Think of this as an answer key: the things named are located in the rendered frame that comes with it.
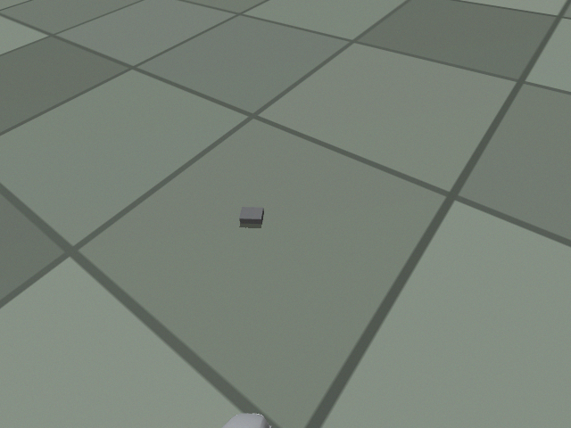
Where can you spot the small box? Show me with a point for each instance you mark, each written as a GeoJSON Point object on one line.
{"type": "Point", "coordinates": [251, 215]}

